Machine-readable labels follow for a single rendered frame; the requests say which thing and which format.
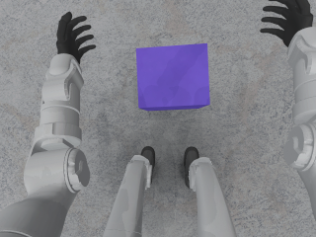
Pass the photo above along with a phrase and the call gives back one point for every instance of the robot left hand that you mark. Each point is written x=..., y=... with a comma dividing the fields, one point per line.
x=66, y=36

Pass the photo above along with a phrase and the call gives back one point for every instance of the robot right upper arm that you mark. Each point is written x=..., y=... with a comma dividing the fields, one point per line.
x=299, y=152

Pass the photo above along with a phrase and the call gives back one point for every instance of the robot right hand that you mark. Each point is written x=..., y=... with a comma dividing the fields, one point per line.
x=297, y=17

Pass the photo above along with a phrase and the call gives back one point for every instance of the carton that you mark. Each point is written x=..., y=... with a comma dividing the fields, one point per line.
x=172, y=77

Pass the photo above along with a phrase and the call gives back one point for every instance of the right robot shin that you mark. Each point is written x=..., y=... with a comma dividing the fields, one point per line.
x=202, y=160

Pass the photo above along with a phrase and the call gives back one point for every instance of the robot left upper arm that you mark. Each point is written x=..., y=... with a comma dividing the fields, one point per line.
x=53, y=179

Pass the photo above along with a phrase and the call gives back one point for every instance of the left robot forearm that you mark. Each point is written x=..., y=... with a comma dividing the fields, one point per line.
x=60, y=107

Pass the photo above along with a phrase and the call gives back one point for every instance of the right robot forearm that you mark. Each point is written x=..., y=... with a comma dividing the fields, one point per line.
x=302, y=59

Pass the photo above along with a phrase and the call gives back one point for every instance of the robot left thigh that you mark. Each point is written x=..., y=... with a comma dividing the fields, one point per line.
x=126, y=216

